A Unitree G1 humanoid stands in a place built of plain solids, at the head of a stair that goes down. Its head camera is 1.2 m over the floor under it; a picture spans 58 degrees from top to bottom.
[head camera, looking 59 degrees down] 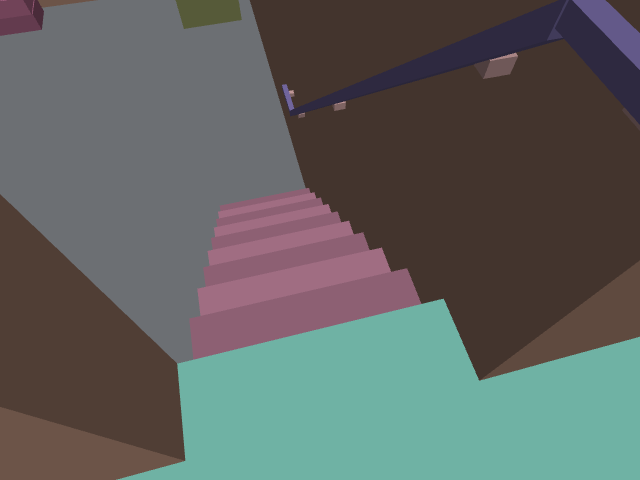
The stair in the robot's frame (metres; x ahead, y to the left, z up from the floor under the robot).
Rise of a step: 0.20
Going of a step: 0.21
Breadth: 0.79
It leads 14 degrees to the left of straight ahead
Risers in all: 10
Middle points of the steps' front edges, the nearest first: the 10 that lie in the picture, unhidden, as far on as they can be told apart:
0.42 0.01 0.00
0.63 0.06 -0.20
0.83 0.12 -0.41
1.03 0.17 -0.61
1.24 0.22 -0.81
1.44 0.27 -1.01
1.64 0.32 -1.22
1.85 0.37 -1.42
2.05 0.43 -1.62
2.26 0.48 -1.82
